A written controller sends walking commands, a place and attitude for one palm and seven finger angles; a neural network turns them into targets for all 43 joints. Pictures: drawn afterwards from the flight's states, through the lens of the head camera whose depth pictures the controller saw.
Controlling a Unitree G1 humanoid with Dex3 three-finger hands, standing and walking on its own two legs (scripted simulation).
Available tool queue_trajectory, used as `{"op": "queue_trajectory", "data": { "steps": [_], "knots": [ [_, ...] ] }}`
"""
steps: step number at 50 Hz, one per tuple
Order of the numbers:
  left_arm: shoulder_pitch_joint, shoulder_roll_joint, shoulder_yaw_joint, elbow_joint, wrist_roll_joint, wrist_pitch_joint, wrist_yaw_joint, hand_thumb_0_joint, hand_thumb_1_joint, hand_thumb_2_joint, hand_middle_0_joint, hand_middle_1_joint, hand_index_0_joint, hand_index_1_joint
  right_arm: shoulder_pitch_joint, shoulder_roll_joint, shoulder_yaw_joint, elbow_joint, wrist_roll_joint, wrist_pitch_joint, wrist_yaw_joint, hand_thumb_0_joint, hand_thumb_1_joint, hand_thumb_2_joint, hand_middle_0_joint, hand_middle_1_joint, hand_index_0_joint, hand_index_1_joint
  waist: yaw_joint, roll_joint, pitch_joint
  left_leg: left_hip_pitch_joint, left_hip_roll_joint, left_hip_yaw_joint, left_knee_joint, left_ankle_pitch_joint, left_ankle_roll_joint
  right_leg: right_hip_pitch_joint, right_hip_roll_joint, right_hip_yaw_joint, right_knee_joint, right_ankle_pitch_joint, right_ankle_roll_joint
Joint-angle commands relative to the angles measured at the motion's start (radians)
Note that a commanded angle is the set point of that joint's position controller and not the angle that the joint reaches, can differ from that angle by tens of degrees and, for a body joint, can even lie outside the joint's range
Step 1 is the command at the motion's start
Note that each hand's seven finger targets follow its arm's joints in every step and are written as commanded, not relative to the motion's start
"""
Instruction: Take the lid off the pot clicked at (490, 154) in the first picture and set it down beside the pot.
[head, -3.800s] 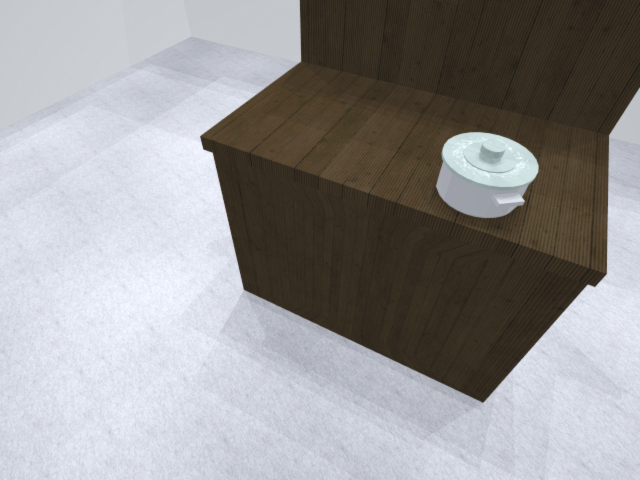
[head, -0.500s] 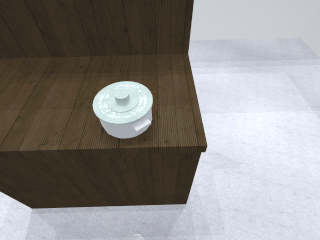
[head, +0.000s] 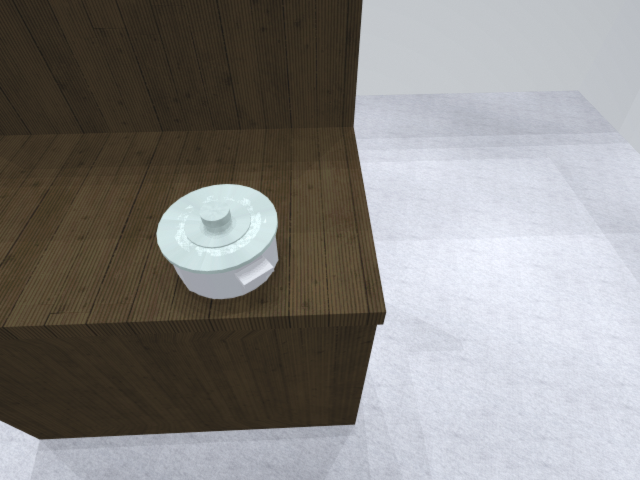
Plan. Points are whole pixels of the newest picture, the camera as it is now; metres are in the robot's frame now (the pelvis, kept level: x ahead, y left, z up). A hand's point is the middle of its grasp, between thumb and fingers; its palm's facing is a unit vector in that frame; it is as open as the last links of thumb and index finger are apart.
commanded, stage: come to a stop and stand still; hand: left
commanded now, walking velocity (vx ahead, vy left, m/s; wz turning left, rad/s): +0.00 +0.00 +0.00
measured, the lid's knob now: (215, 213) +0.47 +0.18 +0.05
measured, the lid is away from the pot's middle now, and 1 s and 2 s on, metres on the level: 0.00 0.00 0.00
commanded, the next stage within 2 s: look again from close up in 0.74 s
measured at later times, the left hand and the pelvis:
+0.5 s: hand out of the picture +0.03 +0.16 -0.17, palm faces +0.03 -0.98 -0.21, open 7.4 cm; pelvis +0.04 -0.02 +0.00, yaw +0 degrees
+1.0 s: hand out of the picture +0.04 +0.15 -0.17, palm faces +0.03 -0.98 -0.21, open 7.4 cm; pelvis +0.05 -0.02 +0.01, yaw +1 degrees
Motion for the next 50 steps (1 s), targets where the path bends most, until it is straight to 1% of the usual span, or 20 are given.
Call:
{"op": "queue_trajectory", "data": {
  "steps": [1,4,6,7,10,13,15,20,24,26,27,31,34,35,39,40,41,44,47,50],
  "knots": [
    [0.066,0.107,0.027,-0.017,0.004,-0.022,0.009,0.0,0.9,0.9,-0.2,-0.3,-0.2,-0.3,0.007,-0.1,-0.015,-0.032,0.003,-0.023,-0.004,0.0,-0.9,-0.9,0.2,0.3,0.2,0.3,0.011,-0.03,0.039,0.144,0.066,-0.097,-0.071,0.09,0.031,-0.134,-0.087,0.085,-0.145,0.232,-0.026],
    [0.073,0.108,0.028,-0.004,0.005,-0.026,0.011,0.0,0.9,0.9,-0.2,-0.3,-0.2,-0.3,-0.005,-0.098,-0.014,-0.017,0.004,-0.023,-0.006,0.0,-0.9,-0.9,0.2,0.3,0.2,0.3,0.011,-0.028,0.021,0.169,0.069,-0.09,-0.063,0.144,0.03,-0.108,-0.092,0.082,-0.148,0.303,-0.023],
    [0.08,0.108,0.027,0.005,0.006,-0.027,0.011,0.0,0.9,0.9,-0.2,-0.3,-0.2,-0.3,-0.022,-0.099,-0.013,-0.012,0.005,-0.023,-0.007,0.0,-0.9,-0.9,0.2,0.3,0.2,0.3,0.014,-0.029,0.038,0.174,0.069,-0.086,-0.063,0.155,0.028,-0.107,-0.096,0.081,-0.155,0.334,-0.02],
    [0.079,0.107,0.028,0.009,0.007,-0.027,0.012,0.0,0.9,0.9,-0.2,-0.3,-0.2,-0.3,-0.023,-0.101,-0.014,-0.01,0.005,-0.024,-0.007,0.0,-0.9,-0.9,0.2,0.3,0.2,0.3,0.011,-0.033,0.021,0.187,0.071,-0.086,-0.062,0.179,0.029,-0.096,-0.095,0.08,-0.15,0.356,-0.02],
    [0.089,0.103,0.027,0.017,0.007,-0.028,0.011,0.0,0.9,0.9,-0.2,-0.3,-0.2,-0.3,-0.041,-0.099,-0.011,0.0,0.007,-0.025,-0.009,0.0,-0.9,-0.9,0.2,0.3,0.2,0.3,0.017,-0.027,0.027,0.205,0.075,-0.08,-0.072,0.204,0.032,-0.088,-0.095,0.074,-0.159,0.382,-0.016],
    [0.096,0.109,0.029,0.022,0.006,-0.029,0.013,0.0,0.9,0.9,-0.2,-0.3,-0.2,-0.3,-0.051,-0.111,-0.011,0.002,0.006,-0.025,-0.011,0.0,-0.9,-0.9,0.2,0.3,0.2,0.3,0.018,-0.022,-0.002,0.227,0.077,-0.078,-0.054,0.269,0.031,-0.058,-0.101,0.068,-0.154,0.45,-0.014],
    [0.097,0.108,0.028,0.024,0.006,-0.029,0.012,0.0,0.9,0.9,-0.2,-0.3,-0.2,-0.3,-0.064,-0.106,-0.008,0.005,0.008,-0.024,-0.012,0.0,-0.9,-0.9,0.2,0.3,0.2,0.3,0.021,-0.032,0.02,0.222,0.077,-0.076,-0.065,0.262,0.031,-0.06,-0.098,0.068,-0.163,0.463,-0.013],
    [0.1,0.115,0.03,0.024,0.005,-0.029,0.013,0.0,0.9,0.9,-0.2,-0.3,-0.2,-0.3,-0.079,-0.11,-0.007,0.007,0.008,-0.023,-0.013,0.0,-0.9,-0.9,0.2,0.3,0.2,0.3,0.023,-0.025,0.011,0.231,0.076,-0.072,-0.065,0.282,0.029,-0.035,-0.104,0.065,-0.168,0.511,-0.01],
    [0.103,0.119,0.031,0.022,0.005,-0.03,0.016,0.0,0.9,0.9,-0.2,-0.3,-0.2,-0.3,-0.079,-0.119,-0.008,0.009,0.007,-0.02,-0.014,0.0,-0.9,-0.9,0.2,0.3,0.2,0.3,0.022,-0.042,-0.014,0.243,0.076,-0.069,-0.052,0.318,0.025,-0.005,-0.111,0.058,-0.164,0.585,-0.008],
    [0.101,0.122,0.031,0.019,0.005,-0.029,0.016,0.0,0.9,0.9,-0.2,-0.3,-0.2,-0.3,-0.085,-0.117,-0.006,0.012,0.008,-0.019,-0.014,0.0,-0.9,-0.9,0.2,0.3,0.2,0.3,0.025,-0.047,0.014,0.227,0.073,-0.071,-0.058,0.302,0.025,-0.006,-0.111,0.058,-0.171,0.584,-0.006],
    [0.104,0.123,0.031,0.02,0.005,-0.029,0.016,0.0,0.9,0.9,-0.2,-0.3,-0.2,-0.3,-0.085,-0.117,-0.006,0.012,0.007,-0.019,-0.014,0.0,-0.9,-0.9,0.2,0.3,0.2,0.3,0.024,-0.042,0.0,0.237,0.075,-0.067,-0.059,0.301,0.024,-0.001,-0.114,0.058,-0.172,0.589,-0.006],
    [0.1,0.126,0.033,0.014,0.004,-0.028,0.017,0.0,0.9,0.9,-0.2,-0.3,-0.2,-0.3,-0.082,-0.117,-0.005,0.016,0.007,-0.018,-0.015,0.0,-0.9,-0.9,0.2,0.3,0.2,0.3,0.025,-0.045,0.014,0.23,0.073,-0.069,-0.065,0.304,0.023,0.007,-0.113,0.053,-0.175,0.597,-0.006],
    [0.101,0.128,0.034,0.014,0.003,-0.028,0.018,0.0,0.9,0.9,-0.2,-0.3,-0.2,-0.3,-0.076,-0.115,-0.003,0.022,0.007,-0.017,-0.015,0.0,-0.9,-0.9,0.2,0.3,0.2,0.3,0.025,-0.039,0.0,0.239,0.074,-0.068,-0.064,0.314,0.023,0.021,-0.116,0.049,-0.18,0.605,-0.004],
    [0.102,0.128,0.033,0.013,0.002,-0.027,0.017,0.0,0.9,0.9,-0.2,-0.3,-0.2,-0.3,-0.081,-0.11,-0.001,0.024,0.009,-0.018,-0.015,0.0,-0.9,-0.9,0.2,0.3,0.2,0.3,0.029,-0.043,0.018,0.232,0.074,-0.066,-0.073,0.301,0.025,0.015,-0.113,0.046,-0.186,0.598,-0.005],
    [0.099,0.128,0.034,0.012,0.002,-0.027,0.019,0.0,0.9,0.9,-0.2,-0.3,-0.2,-0.3,-0.068,-0.114,-0.002,0.029,0.006,-0.017,-0.017,0.0,-0.9,-0.9,0.2,0.3,0.2,0.3,0.025,-0.038,0.004,0.24,0.074,-0.069,-0.069,0.319,0.022,0.03,-0.116,0.046,-0.185,0.615,-0.005],
    [0.1,0.128,0.034,0.012,0.001,-0.026,0.017,0.0,0.9,0.9,-0.2,-0.3,-0.2,-0.3,-0.071,-0.11,0.001,0.029,0.009,-0.017,-0.016,0.0,-0.9,-0.9,0.2,0.3,0.2,0.3,0.029,-0.049,0.02,0.232,0.075,-0.066,-0.077,0.307,0.024,0.026,-0.114,0.042,-0.191,0.608,-0.004],
    [0.099,0.127,0.034,0.013,0.002,-0.025,0.017,0.0,0.9,0.9,-0.2,-0.3,-0.2,-0.3,-0.071,-0.116,-0.001,0.029,0.006,-0.016,-0.017,0.0,-0.9,-0.9,0.2,0.3,0.2,0.3,0.027,-0.033,0.026,0.233,0.074,-0.068,-0.076,0.3,0.02,0.018,-0.115,0.047,-0.191,0.594,-0.006],
    [0.103,0.124,0.034,0.014,0.001,-0.026,0.019,0.0,0.9,0.9,-0.2,-0.3,-0.2,-0.3,-0.061,-0.112,0.0,0.033,0.007,-0.016,-0.017,0.0,-0.9,-0.9,0.2,0.3,0.2,0.3,0.026,-0.041,0.014,0.239,0.075,-0.068,-0.075,0.306,0.021,0.03,-0.118,0.045,-0.196,0.609,-0.003],
    [0.105,0.124,0.034,0.014,0.001,-0.025,0.018,0.0,0.9,0.9,-0.2,-0.3,-0.2,-0.3,-0.062,-0.111,0.0,0.034,0.008,-0.015,-0.017,0.0,-0.9,-0.9,0.2,0.3,0.2,0.3,0.027,-0.048,0.032,0.227,0.073,-0.069,-0.08,0.285,0.021,0.025,-0.116,0.048,-0.203,0.595,-0.003],
    [0.107,0.122,0.032,0.013,0.0,-0.025,0.017,0.0,0.9,0.9,-0.2,-0.3,-0.2,-0.3,-0.06,-0.107,0.002,0.039,0.009,-0.016,-0.017,0.0,-0.9,-0.9,0.2,0.3,0.2,0.3,0.028,-0.034,0.039,0.229,0.073,-0.069,-0.089,0.282,0.022,0.023,-0.113,0.044,-0.209,0.574,-0.004]
  ]
}}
